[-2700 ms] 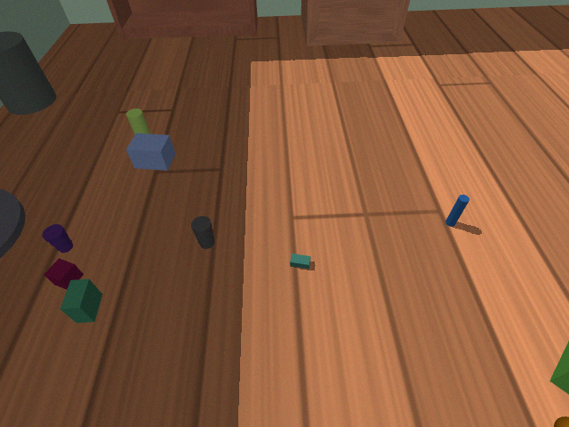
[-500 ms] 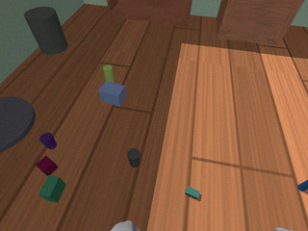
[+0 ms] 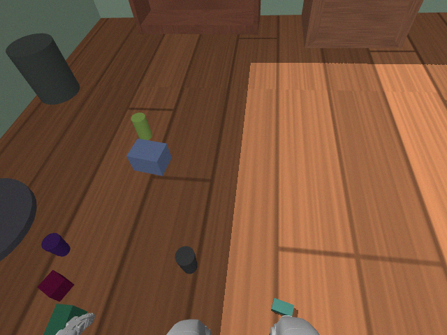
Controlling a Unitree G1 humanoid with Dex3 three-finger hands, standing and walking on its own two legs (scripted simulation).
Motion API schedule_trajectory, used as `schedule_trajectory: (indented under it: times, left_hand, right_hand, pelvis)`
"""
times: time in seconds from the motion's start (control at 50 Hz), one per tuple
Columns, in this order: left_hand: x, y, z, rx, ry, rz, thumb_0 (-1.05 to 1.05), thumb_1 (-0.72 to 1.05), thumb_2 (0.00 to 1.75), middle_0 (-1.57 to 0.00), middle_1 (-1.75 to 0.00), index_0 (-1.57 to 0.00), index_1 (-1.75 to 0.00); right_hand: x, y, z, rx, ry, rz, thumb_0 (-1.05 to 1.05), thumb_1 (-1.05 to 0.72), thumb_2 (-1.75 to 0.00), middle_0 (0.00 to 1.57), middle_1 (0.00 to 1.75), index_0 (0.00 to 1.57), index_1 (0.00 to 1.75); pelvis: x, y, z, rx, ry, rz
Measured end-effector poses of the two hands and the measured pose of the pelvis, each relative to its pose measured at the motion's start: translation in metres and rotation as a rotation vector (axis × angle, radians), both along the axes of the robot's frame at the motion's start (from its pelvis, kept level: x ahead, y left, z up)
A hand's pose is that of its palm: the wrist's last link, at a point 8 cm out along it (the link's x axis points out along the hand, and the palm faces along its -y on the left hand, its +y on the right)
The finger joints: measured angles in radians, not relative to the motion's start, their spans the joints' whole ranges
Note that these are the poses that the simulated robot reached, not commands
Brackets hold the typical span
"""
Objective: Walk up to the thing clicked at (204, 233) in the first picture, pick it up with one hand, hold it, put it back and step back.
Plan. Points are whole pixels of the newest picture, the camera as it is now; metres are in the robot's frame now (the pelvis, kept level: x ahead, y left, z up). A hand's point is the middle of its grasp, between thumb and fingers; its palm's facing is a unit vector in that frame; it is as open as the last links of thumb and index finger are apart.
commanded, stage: walk up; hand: left
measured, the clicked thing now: (187, 261) +0.47 +0.22 -0.69
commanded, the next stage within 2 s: stand in 1.50 s
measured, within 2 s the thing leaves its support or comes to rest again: neither
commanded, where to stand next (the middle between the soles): +0.09 +0.01 m, yaw -1 degrees
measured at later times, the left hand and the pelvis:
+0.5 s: hand out of the picture +0.11 +0.27 -0.14, palm faces -0.02 -0.94 -0.33, open 7.4 cm; pelvis +0.05 +0.01 +0.01, yaw +1 degrees
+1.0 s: hand (99, 333) +0.15 +0.27 -0.13, palm faces -0.01 -0.94 -0.34, open 7.3 cm; pelvis +0.06 +0.02 +0.03, yaw +0 degrees
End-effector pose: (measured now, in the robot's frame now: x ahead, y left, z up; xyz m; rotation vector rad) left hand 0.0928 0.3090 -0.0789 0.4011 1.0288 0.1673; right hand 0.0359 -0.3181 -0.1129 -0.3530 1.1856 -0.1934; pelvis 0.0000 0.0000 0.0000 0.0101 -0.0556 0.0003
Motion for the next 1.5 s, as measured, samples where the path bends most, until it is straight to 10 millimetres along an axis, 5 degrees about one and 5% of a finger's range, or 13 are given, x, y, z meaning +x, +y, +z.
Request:
schedule_trajectory:
  times: [0.1,0.32,0.5,0.64,0.88,1.18,1.5]
  left_hand:
    - [0.004,0.000,0.000,0.005,0.026,0.009,0.00,0.90,0.90,-0.21,-0.30,-0.21,-0.30]
    - [0.009,0.008,-0.035,-0.052,0.119,0.085,0.00,0.90,0.90,-0.21,-0.30,-0.21,-0.30]
    - [0.011,0.004,-0.029,-0.072,0.180,0.109,0.00,0.90,0.90,-0.21,-0.30,-0.21,-0.30]
    - [0.024,0.008,-0.018,-0.059,0.173,0.124,0.00,0.90,0.90,-0.21,-0.30,-0.21,-0.30]
    - [0.044,0.009,-0.009,-0.056,0.157,0.115,0.00,0.90,0.90,-0.21,-0.30,-0.21,-0.30]
    - [0.043,0.005,-0.014,-0.069,0.200,0.105,0.00,0.90,0.90,-0.21,-0.30,-0.21,-0.30]
    - [0.051,0.006,-0.012,-0.065,0.186,0.112,0.00,0.90,0.90,-0.21,-0.30,-0.21,-0.30]
  right_hand:
    - [0.029,0.005,0.004,0.009,-0.006,0.024,0.01,-0.91,-0.90,0.21,0.30,0.20,0.30]
    - [0.068,0.023,0.009,-0.013,-0.005,0.023,0.01,-0.91,-0.90,0.21,0.30,0.20,0.30]
    - [0.118,0.039,0.020,0.024,-0.049,0.049,0.01,-0.90,-0.90,0.21,0.30,0.20,0.30]
    - [0.139,0.044,0.024,0.038,-0.060,0.044,0.01,-0.90,-0.90,0.21,0.30,0.20,0.30]
    - [0.127,0.042,0.025,0.040,-0.014,0.000,0.01,-0.91,-0.90,0.21,0.30,0.20,0.30]
    - [0.093,0.041,0.021,0.035,0.070,-0.049,0.01,-0.91,-0.90,0.20,0.30,0.20,0.30]
    - [0.109,0.044,0.021,0.040,0.040,-0.041,0.01,-0.91,-0.90,0.21,0.30,0.20,0.30]
  pelvis:
    - [0.016,0.000,0.004,-0.002,0.011,-0.002]
    - [0.039,0.011,0.000,-0.021,0.002,0.007]
    - [0.052,0.013,0.014,-0.020,0.011,0.009]
    - [0.058,0.015,0.022,-0.016,0.008,0.009]
    - [0.063,0.017,0.029,-0.013,0.005,0.007]
    - [0.066,0.020,0.030,-0.012,0.015,0.003]
    - [0.072,0.021,0.030,-0.011,0.016,0.005]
